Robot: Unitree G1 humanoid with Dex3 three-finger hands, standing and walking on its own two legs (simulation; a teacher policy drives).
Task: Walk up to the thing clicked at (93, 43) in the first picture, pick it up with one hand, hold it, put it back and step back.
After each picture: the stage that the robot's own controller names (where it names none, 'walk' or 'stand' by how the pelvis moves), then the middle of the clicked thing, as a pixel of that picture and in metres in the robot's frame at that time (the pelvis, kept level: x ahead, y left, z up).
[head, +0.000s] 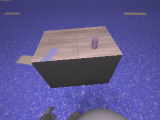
stand; (94, 43) +0.78 -0.01 -0.05
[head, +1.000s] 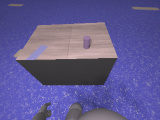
walk; (86, 42) +0.69 +0.09 -0.01
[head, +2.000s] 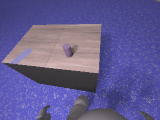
walk; (68, 50) +0.53 +0.26 -0.02
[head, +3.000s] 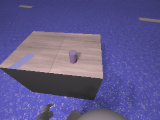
stand; (73, 57) +0.53 +0.19 -0.03
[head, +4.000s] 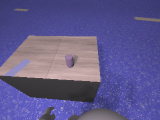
stand; (69, 61) +0.50 +0.21 -0.05
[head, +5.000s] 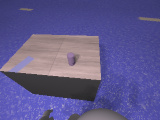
stand; (71, 59) +0.52 +0.21 -0.05
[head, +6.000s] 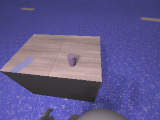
stand; (71, 60) +0.51 +0.20 -0.05
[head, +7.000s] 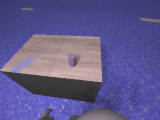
stand; (72, 60) +0.51 +0.20 -0.05
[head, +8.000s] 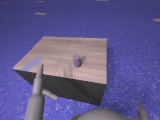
rise first; (77, 61) +0.51 +0.19 -0.05
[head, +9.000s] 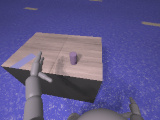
go down; (73, 58) +0.54 +0.18 -0.04
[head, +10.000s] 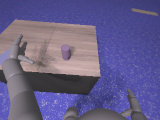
go down; (66, 52) +0.51 +0.18 +0.00
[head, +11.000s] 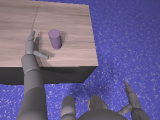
close in; (55, 40) +0.53 +0.19 +0.04
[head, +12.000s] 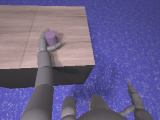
close; (52, 41) +0.54 +0.20 +0.05
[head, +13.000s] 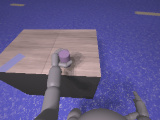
lift; (65, 59) +0.40 +0.18 +0.11
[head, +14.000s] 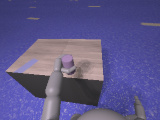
lift; (68, 65) +0.33 +0.16 +0.15
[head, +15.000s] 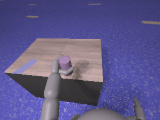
hold; (66, 66) +0.32 +0.17 +0.14
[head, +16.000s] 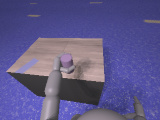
hold; (68, 64) +0.33 +0.16 +0.15
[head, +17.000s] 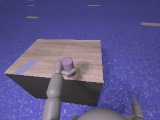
crouch; (69, 67) +0.33 +0.16 +0.12
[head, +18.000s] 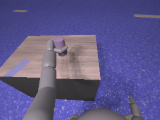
crouch; (60, 46) +0.46 +0.20 +0.17
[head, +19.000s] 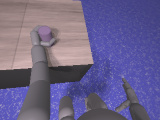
lower; (47, 37) +0.55 +0.21 +0.05
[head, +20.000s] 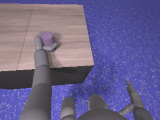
lower; (49, 42) +0.53 +0.20 +0.05
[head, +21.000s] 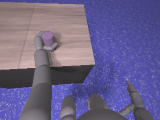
lower; (49, 42) +0.53 +0.20 +0.05
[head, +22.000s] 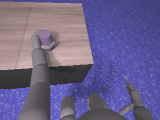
lower; (47, 41) +0.53 +0.21 +0.05
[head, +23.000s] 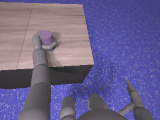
loosen; (48, 41) +0.53 +0.21 +0.05
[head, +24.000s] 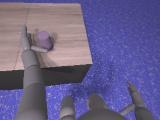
withdraw; (46, 42) +0.53 +0.22 +0.05
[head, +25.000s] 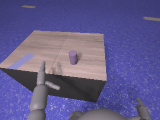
sink last; (73, 58) +0.50 +0.18 +0.00
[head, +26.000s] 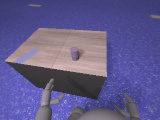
stand; (75, 54) +0.53 +0.19 +0.00
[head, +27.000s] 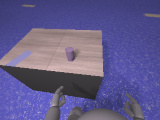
stand; (70, 54) +0.52 +0.21 +0.02
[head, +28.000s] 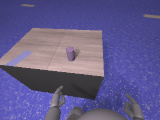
stand; (70, 54) +0.52 +0.20 +0.02
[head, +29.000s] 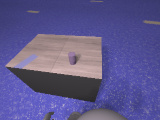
stand; (72, 58) +0.54 +0.20 -0.04
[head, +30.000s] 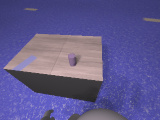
stand; (72, 60) +0.52 +0.20 -0.05
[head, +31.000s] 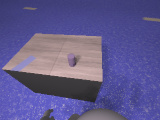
stand; (71, 60) +0.51 +0.20 -0.05
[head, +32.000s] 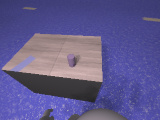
walk; (71, 60) +0.50 +0.20 -0.05
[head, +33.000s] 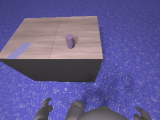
walk; (70, 41) +0.61 +0.22 -0.02
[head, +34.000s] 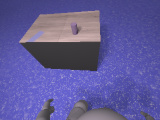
walk; (74, 28) +0.87 +0.25 -0.03
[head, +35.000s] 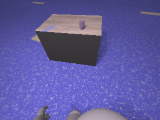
stand; (81, 24) +1.15 +0.18 -0.03
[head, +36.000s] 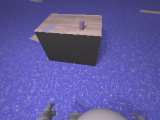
stand; (81, 25) +1.13 +0.18 -0.05
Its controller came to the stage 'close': yes
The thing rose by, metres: 0.22
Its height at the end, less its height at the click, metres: +0.00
